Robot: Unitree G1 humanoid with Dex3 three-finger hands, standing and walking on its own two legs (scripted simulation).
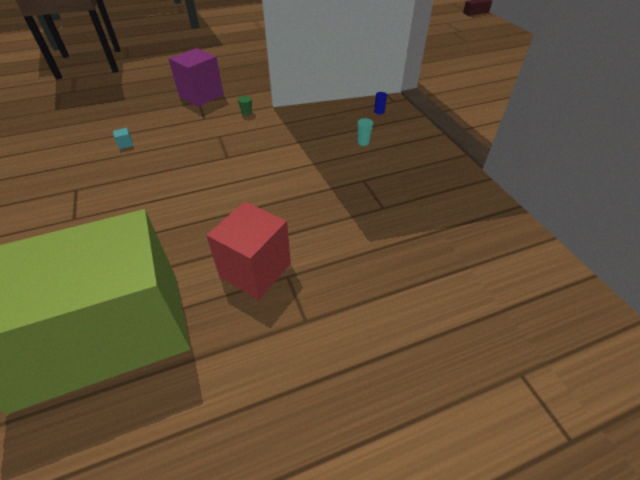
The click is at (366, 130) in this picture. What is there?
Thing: tapered cup
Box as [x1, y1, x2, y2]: [357, 118, 372, 145]
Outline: 362,118 359,119 357,122 357,139 359,144 366,145 369,140 372,121 370,119
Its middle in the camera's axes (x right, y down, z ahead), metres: +0.23 -0.57 +2.15
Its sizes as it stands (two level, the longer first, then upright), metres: 0.085 0.085 0.130
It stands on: the floor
